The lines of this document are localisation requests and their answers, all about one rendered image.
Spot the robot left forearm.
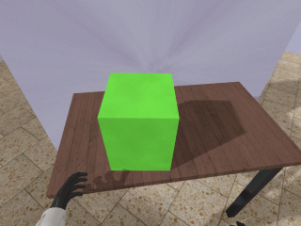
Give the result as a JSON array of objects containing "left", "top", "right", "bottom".
[{"left": 36, "top": 207, "right": 67, "bottom": 226}]

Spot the left robot hand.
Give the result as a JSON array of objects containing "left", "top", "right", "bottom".
[{"left": 50, "top": 171, "right": 88, "bottom": 210}]

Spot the carton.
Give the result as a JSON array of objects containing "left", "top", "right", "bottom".
[{"left": 97, "top": 73, "right": 180, "bottom": 170}]

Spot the table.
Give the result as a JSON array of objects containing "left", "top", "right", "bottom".
[{"left": 46, "top": 81, "right": 301, "bottom": 218}]

